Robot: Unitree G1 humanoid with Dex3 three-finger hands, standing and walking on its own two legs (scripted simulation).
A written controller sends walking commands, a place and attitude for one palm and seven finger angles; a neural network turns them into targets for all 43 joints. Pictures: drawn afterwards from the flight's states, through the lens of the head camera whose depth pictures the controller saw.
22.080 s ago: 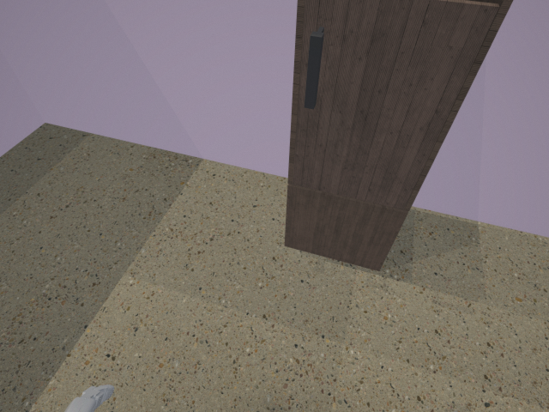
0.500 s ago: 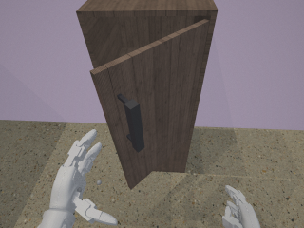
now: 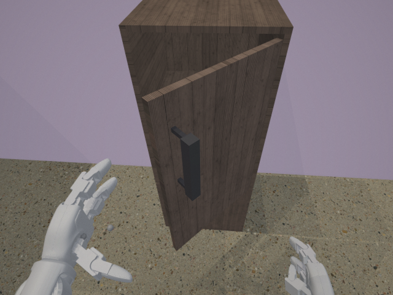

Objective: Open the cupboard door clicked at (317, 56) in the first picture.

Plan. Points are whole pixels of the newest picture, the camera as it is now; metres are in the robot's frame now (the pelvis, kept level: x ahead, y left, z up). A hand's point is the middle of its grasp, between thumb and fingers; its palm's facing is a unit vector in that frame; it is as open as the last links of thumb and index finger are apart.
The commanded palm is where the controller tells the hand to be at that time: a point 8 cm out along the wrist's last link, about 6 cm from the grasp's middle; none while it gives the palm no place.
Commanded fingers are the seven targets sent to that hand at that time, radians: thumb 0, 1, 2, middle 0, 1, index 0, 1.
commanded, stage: draw the hand back to the body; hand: left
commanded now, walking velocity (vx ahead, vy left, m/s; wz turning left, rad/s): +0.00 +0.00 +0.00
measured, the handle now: (185, 164) +0.35 +0.07 +0.10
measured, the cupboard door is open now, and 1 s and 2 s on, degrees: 46 46 46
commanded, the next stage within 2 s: step back with the hand held close in 1.08 s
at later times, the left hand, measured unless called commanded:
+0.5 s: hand (58, 200) +0.21 +0.25 +0.16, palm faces +0.35 -0.86 -0.38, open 11.5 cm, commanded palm +0.17 +0.29 +0.17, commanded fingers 0.00 0.58 0.76 -0.19 -0.30 -0.19 -0.30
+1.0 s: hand (48, 199) +0.21 +0.26 +0.17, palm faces +0.43 -0.82 -0.38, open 7.5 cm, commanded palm +0.16 +0.30 +0.19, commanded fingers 0.00 0.90 0.90 -0.20 -0.30 -0.20 -0.30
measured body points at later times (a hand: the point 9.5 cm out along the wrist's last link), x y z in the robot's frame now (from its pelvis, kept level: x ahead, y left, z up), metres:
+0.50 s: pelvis +0.02 +0.02 +0.02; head +0.01 +0.01 +0.47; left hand +0.19 +0.29 +0.18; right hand +0.20 -0.20 -0.06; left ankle +0.01 +0.10 -0.72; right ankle -0.02 -0.10 -0.72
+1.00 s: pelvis +0.01 +0.00 +0.03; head +0.00 -0.02 +0.48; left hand +0.18 +0.30 +0.19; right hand +0.20 -0.23 -0.06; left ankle +0.01 +0.10 -0.72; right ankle -0.02 -0.10 -0.72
